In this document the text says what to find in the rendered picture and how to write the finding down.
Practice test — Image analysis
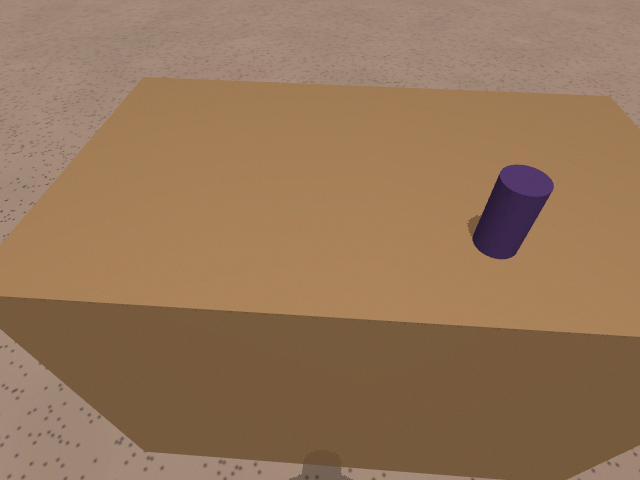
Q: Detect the can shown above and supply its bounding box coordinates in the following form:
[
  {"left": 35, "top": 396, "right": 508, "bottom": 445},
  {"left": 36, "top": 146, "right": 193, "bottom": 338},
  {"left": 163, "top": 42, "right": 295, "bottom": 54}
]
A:
[{"left": 473, "top": 165, "right": 554, "bottom": 259}]

